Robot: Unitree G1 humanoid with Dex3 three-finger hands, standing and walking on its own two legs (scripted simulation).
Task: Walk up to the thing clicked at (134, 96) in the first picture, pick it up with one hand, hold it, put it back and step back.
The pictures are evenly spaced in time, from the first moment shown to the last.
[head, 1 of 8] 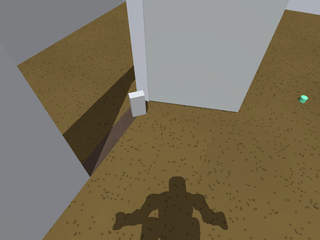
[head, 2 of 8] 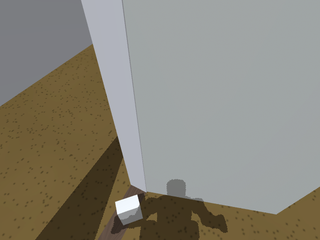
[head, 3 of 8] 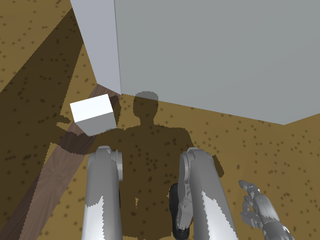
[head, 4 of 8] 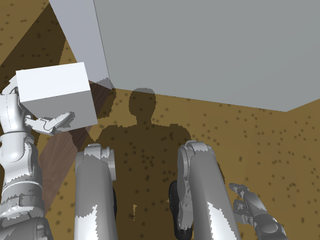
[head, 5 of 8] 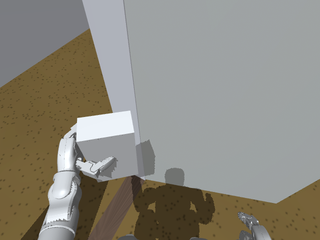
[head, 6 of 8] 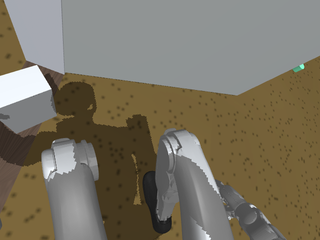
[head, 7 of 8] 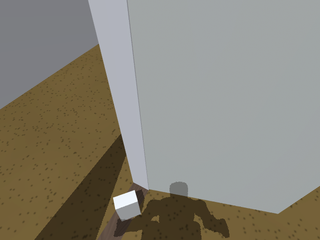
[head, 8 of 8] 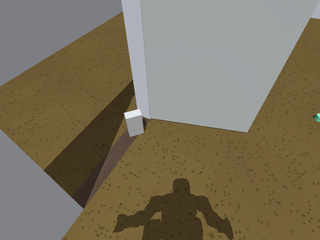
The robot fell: no
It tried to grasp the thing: yes
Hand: left
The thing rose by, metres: 0.65
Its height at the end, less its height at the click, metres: +0.00
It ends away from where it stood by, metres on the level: 0.02
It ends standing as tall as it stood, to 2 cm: yes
